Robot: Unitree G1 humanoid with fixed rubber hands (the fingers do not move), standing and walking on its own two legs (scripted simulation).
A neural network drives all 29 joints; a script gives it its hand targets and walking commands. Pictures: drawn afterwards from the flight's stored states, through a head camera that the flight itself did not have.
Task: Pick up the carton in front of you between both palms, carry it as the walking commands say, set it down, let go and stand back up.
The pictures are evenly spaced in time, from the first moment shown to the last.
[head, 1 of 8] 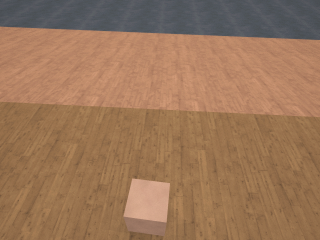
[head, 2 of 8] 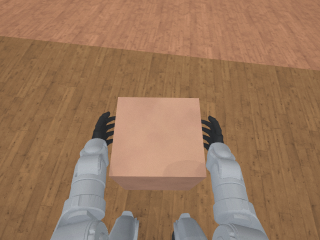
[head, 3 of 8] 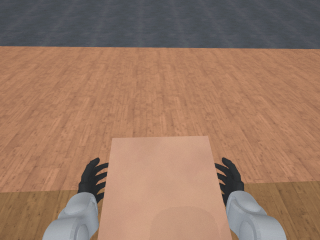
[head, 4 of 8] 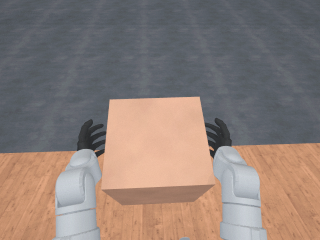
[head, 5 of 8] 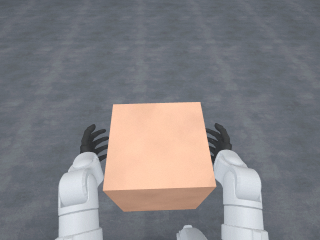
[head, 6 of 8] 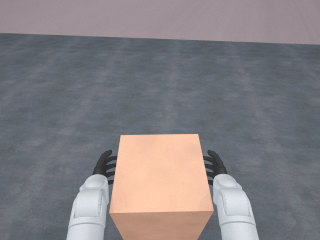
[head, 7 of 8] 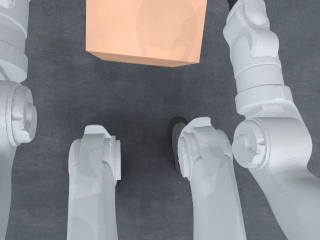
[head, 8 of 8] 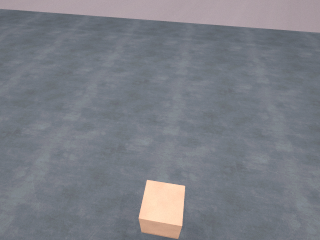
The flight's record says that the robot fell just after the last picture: no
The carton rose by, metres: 0.69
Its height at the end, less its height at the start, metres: -0.52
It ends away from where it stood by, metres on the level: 5.80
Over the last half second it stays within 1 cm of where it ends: yes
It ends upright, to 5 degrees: yes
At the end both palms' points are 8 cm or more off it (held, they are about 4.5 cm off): yes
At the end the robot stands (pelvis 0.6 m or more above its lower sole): yes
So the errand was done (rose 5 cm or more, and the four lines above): yes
